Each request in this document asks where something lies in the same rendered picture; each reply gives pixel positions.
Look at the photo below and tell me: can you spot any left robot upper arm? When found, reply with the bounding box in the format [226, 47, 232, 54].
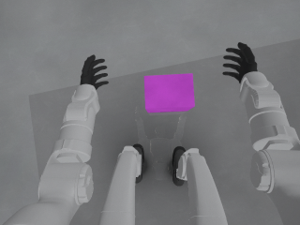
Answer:
[2, 162, 94, 225]

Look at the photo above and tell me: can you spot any carton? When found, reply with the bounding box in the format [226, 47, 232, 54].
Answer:
[143, 73, 195, 113]

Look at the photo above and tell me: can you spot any robot left thigh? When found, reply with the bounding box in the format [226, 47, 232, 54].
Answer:
[97, 151, 142, 225]

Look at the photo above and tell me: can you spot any left robot hand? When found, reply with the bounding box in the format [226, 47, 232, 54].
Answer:
[80, 54, 109, 90]

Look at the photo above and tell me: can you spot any right robot hand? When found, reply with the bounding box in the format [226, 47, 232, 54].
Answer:
[222, 42, 258, 83]

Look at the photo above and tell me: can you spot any left robot forearm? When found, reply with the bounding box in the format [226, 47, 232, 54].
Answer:
[37, 83, 100, 199]

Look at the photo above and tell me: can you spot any left robot foot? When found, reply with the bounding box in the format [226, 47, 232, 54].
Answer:
[133, 143, 144, 184]

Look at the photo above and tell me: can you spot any right robot upper arm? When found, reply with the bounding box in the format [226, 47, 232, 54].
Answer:
[249, 149, 300, 225]

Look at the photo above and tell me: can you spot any right robot forearm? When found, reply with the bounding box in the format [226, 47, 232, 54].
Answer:
[239, 71, 300, 151]

